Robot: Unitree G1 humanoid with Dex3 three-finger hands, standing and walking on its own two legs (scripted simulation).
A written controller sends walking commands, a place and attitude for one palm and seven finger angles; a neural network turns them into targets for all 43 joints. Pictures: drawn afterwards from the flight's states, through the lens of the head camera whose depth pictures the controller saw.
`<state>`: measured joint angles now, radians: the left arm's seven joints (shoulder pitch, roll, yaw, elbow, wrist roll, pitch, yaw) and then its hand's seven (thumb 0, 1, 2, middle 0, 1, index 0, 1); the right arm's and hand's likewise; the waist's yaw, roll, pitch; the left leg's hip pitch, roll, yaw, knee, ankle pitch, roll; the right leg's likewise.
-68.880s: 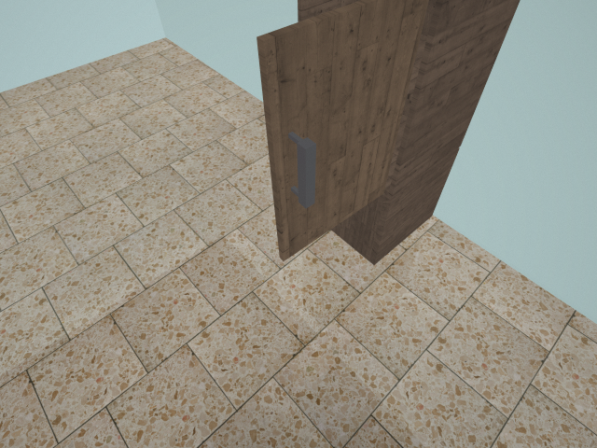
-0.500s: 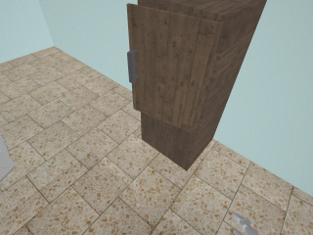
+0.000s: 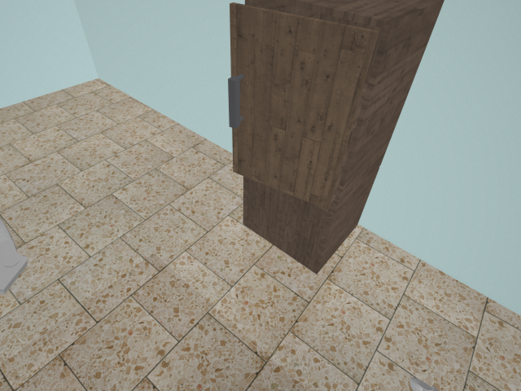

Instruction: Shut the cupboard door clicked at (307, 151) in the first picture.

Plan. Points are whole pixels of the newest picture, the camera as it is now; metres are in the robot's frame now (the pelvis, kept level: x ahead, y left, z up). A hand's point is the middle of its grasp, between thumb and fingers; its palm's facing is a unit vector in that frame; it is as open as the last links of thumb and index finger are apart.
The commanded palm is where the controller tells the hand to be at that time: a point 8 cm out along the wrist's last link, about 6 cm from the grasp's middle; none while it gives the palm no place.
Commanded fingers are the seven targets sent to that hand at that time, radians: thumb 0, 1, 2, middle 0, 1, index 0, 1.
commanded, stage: stop stepping back and stand still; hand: left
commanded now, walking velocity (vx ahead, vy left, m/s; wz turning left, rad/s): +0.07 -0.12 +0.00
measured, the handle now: (237, 101) +0.95 +0.13 +0.00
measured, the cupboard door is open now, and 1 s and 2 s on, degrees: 11 11 11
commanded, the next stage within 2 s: let the arm hang, fingers relaxed in 0.30 s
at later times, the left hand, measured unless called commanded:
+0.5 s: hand (70, 298) +0.23 +0.29 +0.05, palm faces +0.29 -0.82 -0.49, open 7.4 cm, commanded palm none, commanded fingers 0.00 0.90 0.90 -0.20 -0.30 -0.20 -0.30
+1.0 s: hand out of the picture +0.02 +0.23 -0.15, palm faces +0.02 -0.97 -0.24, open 7.2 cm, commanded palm none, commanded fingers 0.00 0.90 0.90 -0.20 -0.30 -0.20 -0.30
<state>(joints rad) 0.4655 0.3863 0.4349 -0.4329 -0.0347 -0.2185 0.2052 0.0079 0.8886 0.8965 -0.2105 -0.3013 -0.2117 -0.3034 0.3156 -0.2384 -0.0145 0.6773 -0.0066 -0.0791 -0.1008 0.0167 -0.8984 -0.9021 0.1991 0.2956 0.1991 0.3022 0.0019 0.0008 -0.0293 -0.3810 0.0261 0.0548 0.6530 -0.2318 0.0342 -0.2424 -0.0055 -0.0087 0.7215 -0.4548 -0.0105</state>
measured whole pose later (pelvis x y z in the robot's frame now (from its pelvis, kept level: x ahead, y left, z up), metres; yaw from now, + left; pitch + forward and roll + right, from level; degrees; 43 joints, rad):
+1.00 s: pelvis +0.00 +0.03 +0.02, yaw +0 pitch -2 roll -1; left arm 0.29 0.20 0.02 1.04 0.01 0.02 0.02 -0.01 0.93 0.90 -0.20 -0.30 -0.20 -0.30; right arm 0.27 -0.19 0.00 1.04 -0.02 0.03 -0.03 0.01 -0.91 -0.90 0.20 0.29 0.20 0.30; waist -0.01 0.02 0.03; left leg -0.23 0.01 0.07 0.43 -0.17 0.03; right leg -0.15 0.00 -0.04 0.41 -0.22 -0.01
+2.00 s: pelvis +0.01 +0.03 +0.03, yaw -1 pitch -1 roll +0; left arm 0.28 0.17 0.01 1.14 0.01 -0.01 0.03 0.00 0.91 0.90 -0.20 -0.30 -0.20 -0.30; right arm 0.27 -0.17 -0.01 1.13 -0.01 0.01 -0.03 0.01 -0.90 -0.90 0.20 0.29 0.20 0.30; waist -0.01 0.01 0.04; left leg -0.19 0.00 0.10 0.39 -0.17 0.04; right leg -0.13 0.00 -0.01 0.39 -0.23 0.00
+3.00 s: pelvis +0.02 +0.00 +0.02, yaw +24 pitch +3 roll -1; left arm 0.11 0.24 0.07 0.88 0.02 0.04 0.02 0.00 0.91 0.90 -0.20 -0.30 -0.20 -0.30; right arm 0.22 -0.23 -0.08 0.94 -0.03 0.07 -0.01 0.01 -0.90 -0.90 0.20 0.30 0.20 0.30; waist -0.04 0.04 0.07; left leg -0.37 -0.11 -0.21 0.45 -0.12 0.02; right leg -0.33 0.01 0.04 0.66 -0.37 0.05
